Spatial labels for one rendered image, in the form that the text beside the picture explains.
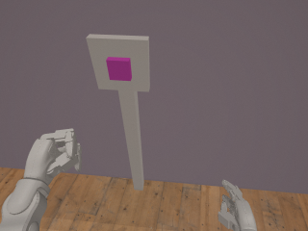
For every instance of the robot right hand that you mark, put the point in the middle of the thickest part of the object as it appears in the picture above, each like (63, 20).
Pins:
(240, 216)

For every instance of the button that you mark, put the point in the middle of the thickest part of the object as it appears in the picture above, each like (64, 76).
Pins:
(119, 68)

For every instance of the panel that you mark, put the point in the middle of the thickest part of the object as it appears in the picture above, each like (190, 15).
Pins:
(137, 49)

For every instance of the left robot forearm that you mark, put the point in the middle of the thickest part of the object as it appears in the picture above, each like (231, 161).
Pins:
(24, 207)

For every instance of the robot left hand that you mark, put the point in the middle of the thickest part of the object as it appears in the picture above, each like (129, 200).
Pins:
(46, 160)

